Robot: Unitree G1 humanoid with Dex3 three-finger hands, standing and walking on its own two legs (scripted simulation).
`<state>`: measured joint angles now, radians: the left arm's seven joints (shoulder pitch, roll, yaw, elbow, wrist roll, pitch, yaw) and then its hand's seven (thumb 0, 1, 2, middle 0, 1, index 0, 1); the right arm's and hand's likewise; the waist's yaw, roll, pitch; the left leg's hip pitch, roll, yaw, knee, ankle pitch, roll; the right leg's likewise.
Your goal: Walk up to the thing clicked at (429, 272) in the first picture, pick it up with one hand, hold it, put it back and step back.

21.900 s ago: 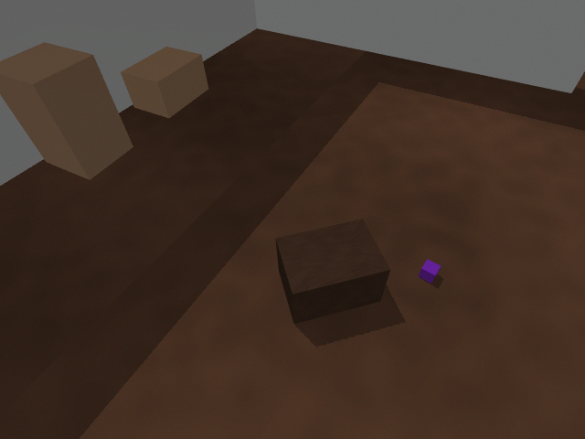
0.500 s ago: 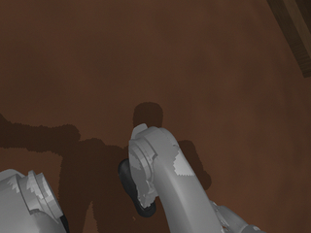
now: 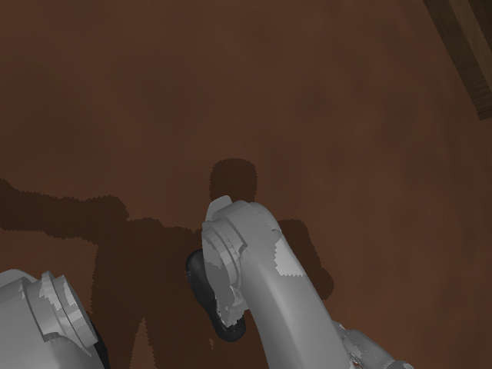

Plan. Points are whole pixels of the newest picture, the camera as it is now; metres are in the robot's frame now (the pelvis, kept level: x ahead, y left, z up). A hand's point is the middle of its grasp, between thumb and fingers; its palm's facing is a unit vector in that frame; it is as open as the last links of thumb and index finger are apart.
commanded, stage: close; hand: left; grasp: from above
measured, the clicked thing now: out of the picture +0.45 +0.34 -0.29
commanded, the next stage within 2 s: settle in 0.68 s
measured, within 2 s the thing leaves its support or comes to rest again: leaves its support in 1.06 s
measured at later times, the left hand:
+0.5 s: hand out of the picture +0.44 +0.34 -0.26, palm faces -0.43 -0.20 -0.88, open 9.6 cm
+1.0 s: hand out of the picture +0.44 +0.34 -0.26, palm faces -0.42 -0.20 -0.89, open 9.2 cm
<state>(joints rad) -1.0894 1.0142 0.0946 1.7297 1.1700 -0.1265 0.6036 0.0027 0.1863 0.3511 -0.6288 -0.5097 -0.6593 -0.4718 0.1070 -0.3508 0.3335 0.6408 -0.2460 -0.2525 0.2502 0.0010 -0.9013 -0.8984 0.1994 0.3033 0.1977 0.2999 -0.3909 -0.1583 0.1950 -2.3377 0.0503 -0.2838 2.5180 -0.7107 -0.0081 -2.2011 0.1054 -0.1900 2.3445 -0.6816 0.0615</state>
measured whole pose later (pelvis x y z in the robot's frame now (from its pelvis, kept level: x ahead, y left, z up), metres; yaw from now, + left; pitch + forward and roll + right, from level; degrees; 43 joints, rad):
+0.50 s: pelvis +0.00 +0.00 +0.00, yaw +0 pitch +27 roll -15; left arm -1.11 1.04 0.09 1.77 1.19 -0.16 0.61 0.00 0.12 0.33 -0.73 -0.42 -0.76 -0.38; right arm 0.10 -0.36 0.35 0.62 -0.25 -0.25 0.24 0.00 -0.90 -0.90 0.20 0.30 0.20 0.30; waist -0.40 -0.16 0.21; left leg -2.34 0.05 -0.28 2.52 -0.70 -0.01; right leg -2.20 0.11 -0.19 2.35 -0.67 0.07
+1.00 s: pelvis +0.00 +0.00 +0.00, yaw +0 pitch +28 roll -15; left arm -1.09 1.02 0.10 1.71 1.19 -0.14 0.59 0.00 0.06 0.46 -0.79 -0.49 -0.82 -0.45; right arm 0.11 -0.35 0.34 0.63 -0.25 -0.24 0.23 0.00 -0.91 -0.90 0.20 0.30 0.20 0.30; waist -0.39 -0.16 0.19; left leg -2.34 0.05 -0.28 2.51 -0.71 -0.01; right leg -2.20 0.10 -0.19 2.34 -0.68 0.06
